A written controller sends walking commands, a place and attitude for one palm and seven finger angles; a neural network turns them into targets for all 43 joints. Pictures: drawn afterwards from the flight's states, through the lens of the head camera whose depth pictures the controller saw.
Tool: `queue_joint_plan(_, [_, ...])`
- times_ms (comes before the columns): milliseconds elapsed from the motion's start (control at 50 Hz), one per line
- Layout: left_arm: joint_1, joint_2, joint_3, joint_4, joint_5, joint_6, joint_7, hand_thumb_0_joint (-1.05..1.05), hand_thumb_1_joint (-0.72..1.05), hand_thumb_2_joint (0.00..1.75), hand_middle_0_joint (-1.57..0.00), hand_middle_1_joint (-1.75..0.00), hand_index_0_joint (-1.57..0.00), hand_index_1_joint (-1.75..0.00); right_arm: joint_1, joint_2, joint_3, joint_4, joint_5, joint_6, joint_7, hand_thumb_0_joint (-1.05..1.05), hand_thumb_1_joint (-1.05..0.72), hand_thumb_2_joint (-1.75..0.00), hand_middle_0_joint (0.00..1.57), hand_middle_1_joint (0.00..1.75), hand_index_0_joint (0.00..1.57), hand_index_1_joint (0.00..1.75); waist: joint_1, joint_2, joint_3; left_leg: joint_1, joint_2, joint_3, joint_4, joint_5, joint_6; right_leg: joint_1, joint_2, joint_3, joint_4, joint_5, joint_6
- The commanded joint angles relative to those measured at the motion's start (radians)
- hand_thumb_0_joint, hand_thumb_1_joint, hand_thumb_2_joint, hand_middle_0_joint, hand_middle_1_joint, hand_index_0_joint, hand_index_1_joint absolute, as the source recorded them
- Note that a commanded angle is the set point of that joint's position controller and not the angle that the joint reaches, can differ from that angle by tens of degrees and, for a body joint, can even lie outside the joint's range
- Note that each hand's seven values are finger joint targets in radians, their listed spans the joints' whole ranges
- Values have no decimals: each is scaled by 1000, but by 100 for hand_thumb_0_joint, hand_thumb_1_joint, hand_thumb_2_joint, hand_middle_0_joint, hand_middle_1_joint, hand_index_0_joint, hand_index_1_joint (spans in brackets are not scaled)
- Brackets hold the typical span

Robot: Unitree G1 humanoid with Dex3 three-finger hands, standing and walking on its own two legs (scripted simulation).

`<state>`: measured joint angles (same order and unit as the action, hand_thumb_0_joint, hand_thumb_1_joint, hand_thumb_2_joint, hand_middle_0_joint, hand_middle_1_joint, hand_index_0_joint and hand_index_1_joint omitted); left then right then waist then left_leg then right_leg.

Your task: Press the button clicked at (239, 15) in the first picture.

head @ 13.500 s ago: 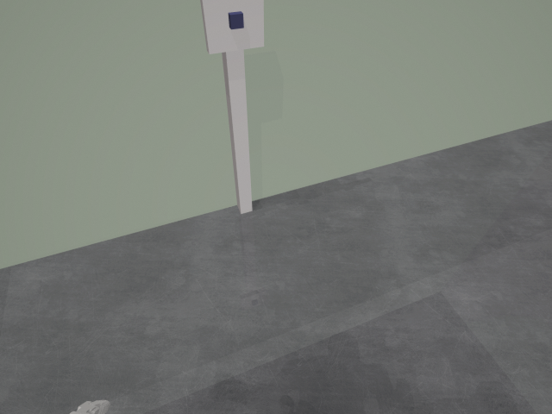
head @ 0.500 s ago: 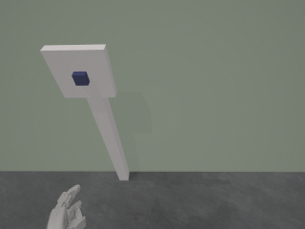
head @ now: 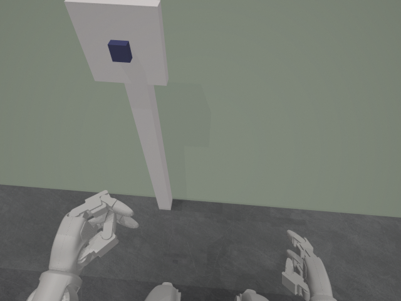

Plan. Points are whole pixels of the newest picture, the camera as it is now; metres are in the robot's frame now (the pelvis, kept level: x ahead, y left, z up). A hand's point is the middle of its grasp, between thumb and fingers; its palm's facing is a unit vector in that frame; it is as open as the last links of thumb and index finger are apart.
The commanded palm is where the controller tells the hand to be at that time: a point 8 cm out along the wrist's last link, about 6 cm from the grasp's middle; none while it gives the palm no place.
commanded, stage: raise the hand and make a fist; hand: left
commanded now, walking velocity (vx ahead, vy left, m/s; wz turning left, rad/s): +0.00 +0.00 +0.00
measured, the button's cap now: (120, 50) +0.56 +0.23 +0.19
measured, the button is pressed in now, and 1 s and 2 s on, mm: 0 0 0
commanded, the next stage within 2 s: aim a knuckle at the button in 1.34 s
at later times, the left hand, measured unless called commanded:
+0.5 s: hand (89, 200) +0.24 +0.20 +0.12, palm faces +0.05 -1.00 -0.06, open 3.1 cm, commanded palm +0.21 +0.26 +0.14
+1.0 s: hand (68, 156) +0.28 +0.23 +0.19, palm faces +0.05 -1.00 -0.07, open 3.1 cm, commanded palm +0.24 +0.27 +0.19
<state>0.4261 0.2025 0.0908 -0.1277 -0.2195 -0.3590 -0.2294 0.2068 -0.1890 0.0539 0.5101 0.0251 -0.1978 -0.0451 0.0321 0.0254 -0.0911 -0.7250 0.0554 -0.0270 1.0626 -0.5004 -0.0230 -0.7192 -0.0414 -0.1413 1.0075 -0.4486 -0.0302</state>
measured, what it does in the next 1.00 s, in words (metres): rises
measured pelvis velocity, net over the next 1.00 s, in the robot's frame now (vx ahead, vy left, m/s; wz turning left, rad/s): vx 0.04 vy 0.01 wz -0.01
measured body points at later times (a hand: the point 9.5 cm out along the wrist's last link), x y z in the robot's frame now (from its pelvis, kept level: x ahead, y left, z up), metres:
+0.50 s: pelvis +0.03 +0.02 +0.03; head +0.04 +0.02 +0.48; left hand +0.24 +0.26 +0.13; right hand +0.21 -0.23 -0.02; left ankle +0.02 +0.13 -0.67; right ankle +0.04 -0.11 -0.67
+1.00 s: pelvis +0.04 +0.01 +0.06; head +0.03 +0.00 +0.51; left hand +0.27 +0.28 +0.19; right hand +0.22 -0.21 -0.01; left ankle +0.02 +0.13 -0.67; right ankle +0.04 -0.11 -0.67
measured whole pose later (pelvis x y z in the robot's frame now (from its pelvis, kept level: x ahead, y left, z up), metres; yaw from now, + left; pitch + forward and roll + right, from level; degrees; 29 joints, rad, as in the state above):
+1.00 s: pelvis +0.04 +0.01 +0.06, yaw -1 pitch +1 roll -1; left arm 0.21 0.29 0.29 -0.14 -0.31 0.01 -0.28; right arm 0.25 -0.25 0.07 0.61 0.05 -0.26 -0.08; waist 0.04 0.05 -0.06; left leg -0.28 0.03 0.02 0.64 -0.38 0.00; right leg -0.29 -0.04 -0.11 0.60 -0.32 0.00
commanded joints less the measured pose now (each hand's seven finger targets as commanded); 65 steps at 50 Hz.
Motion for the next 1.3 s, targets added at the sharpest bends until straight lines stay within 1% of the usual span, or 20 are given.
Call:
queue_joint_plan(0, [22,119,127,-203,-42,65,24,0,90,90,-113,-132,-113,-132,-60,-143,-81,-170,15,-65,-25,0,-90,-90,20,30,20,30,-10,-16,-168,78,-53,2,-254,150,40,228,23,114,-269,-3,22])
queue_joint_plan(80, [17,120,140,-245,-42,50,82,0,90,90,-124,-144,-124,-144,-59,-135,-78,-151,7,-84,-23,0,-90,-90,20,30,20,30,-8,-45,-118,106,-45,-2,-293,178,40,237,32,88,-276,31,21])
queue_joint_plan(200, [-15,123,120,-269,-38,3,67,0,90,90,-130,-150,-130,-150,-21,-164,-85,-128,9,-130,-19,0,-90,-90,20,30,20,30,-28,-1,-116,164,-50,10,-317,181,40,237,27,89,-300,45,21])
queue_joint_plan(300, [-23,138,146,-260,-53,30,49,0,90,90,-130,-150,-130,-150,-18,-170,-87,-114,17,-143,-23,0,-90,-90,20,30,20,30,-24,-20,-103,201,-51,10,-345,222,40,274,29,79,-320,116,22])
queue_joint_plan(340, [-43,146,154,-298,-52,37,50,0,90,90,-130,-150,-130,-150,-15,-169,-85,-110,17,-148,-24,0,-90,-90,20,30,20,30,-17,36,-128,242,-52,10,-358,266,38,300,30,70,-314,178,18])
queue_joint_plan(440, [-74,147,169,-268,-59,84,42,0,90,90,-130,-150,-130,-150,-18,-170,-77,-104,19,-143,-24,0,-90,-90,20,30,20,30,-18,4,-93,277,-50,8,-383,321,36,333,36,57,-333,268,20])
queue_joint_plan(540, [-124,164,178,-302,-60,138,17,0,90,90,-130,-150,-130,-150,-20,-168,-65,-104,20,-141,-23,0,-90,-90,20,30,20,30,-15,54,-121,353,-50,8,-406,409,36,383,37,52,-352,372,18])
queue_joint_plan(600, [-161,176,198,-285,-73,171,3,0,90,90,-130,-150,-130,-150,-28,-169,-59,-94,21,-137,-25,0,-90,-90,20,30,20,30,-16,4,-106,372,-48,6,-420,429,37,407,41,50,-373,407,21])
queue_joint_plan(640, [-183,189,216,-277,-80,191,-8,0,90,90,-130,-150,-130,-150,-32,-169,-53,-90,20,-134,-27,0,-90,-90,20,30,20,30,-10,17,-107,382,-49,5,-435,436,35,426,39,50,-384,417,20])
queue_joint_plan(760, [-286,219,235,-289,-86,237,-28,0,90,90,-130,-150,-130,-150,-46,-168,-42,-80,24,-135,-33,0,-90,-90,20,30,20,30,-5,56,-121,448,-48,3,-472,472,34,466,40,47,-417,440,17])
queue_joint_plan(800, [-307,228,250,-261,-95,256,-35,0,90,90,-130,-150,-130,-150,-51,-171,-38,-74,23,-133,-35,0,-90,-90,20,30,20,30,-4,0,-105,442,-49,2,-482,472,38,482,42,49,-432,451,19])
queue_joint_plan(880, [-351,251,275,-223,-107,295,-44,0,90,90,-130,-150,-130,-150,-73,-174,-33,-67,27,-133,-41,0,-90,-90,20,30,20,30,8,0,-79,454,-50,1,-512,446,39,501,43,52,-462,419,16])
queue_joint_plan(920, [-395,266,285,-247,-106,308,-46,0,90,90,-130,-150,-130,-150,-79,-172,-33,-68,30,-134,-42,0,-90,-90,20,30,20,30,13,38,-104,480,-52,5,-527,455,38,517,38,52,-469,424,16])
queue_joint_plan(980, [-323,220,266,-186,-116,332,-54,0,90,90,-130,-150,-130,-150,-80,-172,-34,-64,31,-136,-39,0,-90,-90,20,30,20,30,17,-23,-77,473,-52,11,-531,467,39,530,40,51,-484,449,18])
queue_joint_plan(1000, [-326,222,265,-187,-116,338,-56,0,90,90,-130,-150,-130,-150,-83,-174,-34,-66,31,-134,-38,0,-90,-90,20,30,20,30,19,-6,-66,467,-54,15,-534,457,39,525,37,55,-485,447,19])
queue_joint_plan(1060, [-339,230,270,-225,-104,335,-45,0,90,90,-130,-150,-130,-150,-82,-171,-37,-68,29,-133,-36,0,-90,-90,20,30,20,30,17,13,-71,482,-55,20,-545,444,38,522,37,56,-492,426,20])
queue_joint_plan(1080, [-342,236,276,-225,-106,330,-39,0,90,90,-130,-150,-130,-150,-83,-173,-38,-66,26,-132,-36,0,-90,-90,20,30,20,30,15,-32,-65,475,-53,17,-545,436,40,527,40,59,-498,414,21])
queue_joint_plan(1180, [-387,248,278,-245,-91,292,-13,0,90,90,-130,-150,-130,-150,-85,-168,-39,-58,25,-134,-37,0,-90,-90,20,30,20,30,9,4,-40,474,-54,23,-555,372,41,508,38,75,-523,329,21])
queue_joint_plan(1220, [-397,244,271,-247,-82,281,-11,0,90,90,-130,-150,-130,-150,-88,-165,-39,-60,26,-139,-39,0,-90,-90,20,30,20,30,9,57,-42,487,-56,27,-561,358,41,500,35,79,-527,313,20])
queue_joint_plan(1280, [-382,237,263,-225,-85,273,-15,0,90,90,-130,-150,-130,-150,-86,-167,-36,-51,27,-146,-41,0,-90,-90,20,30,20,30,6,2,-34,476,-54,24,-565,342,42,511,38,78,-537,295,22])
